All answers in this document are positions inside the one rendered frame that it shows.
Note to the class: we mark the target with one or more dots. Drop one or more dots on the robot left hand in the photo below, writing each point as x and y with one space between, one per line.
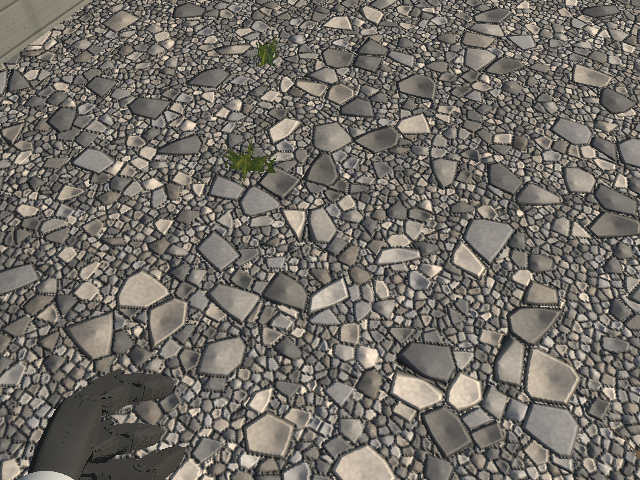
76 443

